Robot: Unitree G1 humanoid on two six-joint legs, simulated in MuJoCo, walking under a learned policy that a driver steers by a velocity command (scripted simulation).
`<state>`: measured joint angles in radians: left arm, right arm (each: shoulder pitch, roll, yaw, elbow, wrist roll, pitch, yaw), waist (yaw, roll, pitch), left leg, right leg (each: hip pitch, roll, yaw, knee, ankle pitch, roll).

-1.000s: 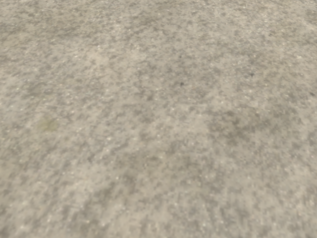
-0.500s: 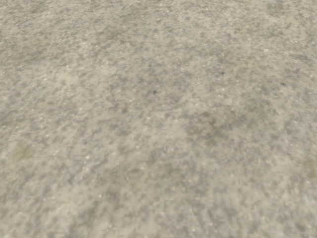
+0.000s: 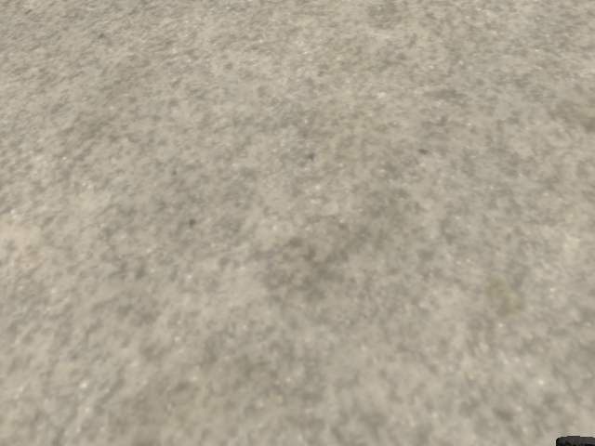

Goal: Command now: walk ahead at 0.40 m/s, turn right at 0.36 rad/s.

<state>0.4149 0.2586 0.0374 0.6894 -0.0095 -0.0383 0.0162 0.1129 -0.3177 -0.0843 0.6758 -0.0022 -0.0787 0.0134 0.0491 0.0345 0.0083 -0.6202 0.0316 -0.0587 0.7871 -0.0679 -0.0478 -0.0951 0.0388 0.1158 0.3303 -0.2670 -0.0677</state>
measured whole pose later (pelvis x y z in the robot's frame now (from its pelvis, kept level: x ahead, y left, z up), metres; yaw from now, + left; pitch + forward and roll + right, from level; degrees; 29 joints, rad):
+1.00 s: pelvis +0.55 +0.06 +0.00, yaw +26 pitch +1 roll -2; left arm 0.33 0.29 0.07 0.77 0.01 -0.10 0.00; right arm 0.17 -0.32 -0.07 0.64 0.02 -0.01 0.02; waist 0.07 0.05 0.04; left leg -0.67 0.09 -0.06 0.95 -0.16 -0.02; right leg -0.07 0.02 -0.13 0.28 -0.22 -0.03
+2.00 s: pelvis +0.79 +0.16 +0.00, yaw +12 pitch +2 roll +4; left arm 0.53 0.22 0.04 0.84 -0.01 -0.05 0.04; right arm 0.00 -0.31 -0.10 0.79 0.02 -0.08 0.03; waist 0.08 0.03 0.00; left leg -0.62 0.01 -0.06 0.62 0.03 -0.05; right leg 0.04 -0.01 0.15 0.24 -0.31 -0.05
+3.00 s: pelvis +1.33 +0.24 -0.01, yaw +21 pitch +1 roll -3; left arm 0.33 0.30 0.09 0.83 -0.01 -0.09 0.01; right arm 0.07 -0.29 -0.05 0.74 0.02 -0.02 0.05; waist 0.09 0.04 0.05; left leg -0.64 0.09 0.00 0.70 -0.03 0.02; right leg 0.06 0.00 -0.24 0.23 -0.29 0.01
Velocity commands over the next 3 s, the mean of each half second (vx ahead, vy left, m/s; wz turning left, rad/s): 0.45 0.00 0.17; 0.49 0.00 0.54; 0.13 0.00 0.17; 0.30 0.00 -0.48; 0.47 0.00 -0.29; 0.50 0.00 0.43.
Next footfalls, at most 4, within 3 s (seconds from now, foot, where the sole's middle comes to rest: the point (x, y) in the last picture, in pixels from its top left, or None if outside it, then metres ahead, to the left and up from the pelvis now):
0.24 left None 0.29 0.14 -0.79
0.70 right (369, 397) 0.60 -0.04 -0.79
1.20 left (227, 342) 0.73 0.31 -0.79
1.66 right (335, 344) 0.73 0.04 -0.79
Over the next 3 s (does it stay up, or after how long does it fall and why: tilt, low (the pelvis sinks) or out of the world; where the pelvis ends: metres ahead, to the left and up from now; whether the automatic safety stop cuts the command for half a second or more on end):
stays up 1.33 0.24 -0.01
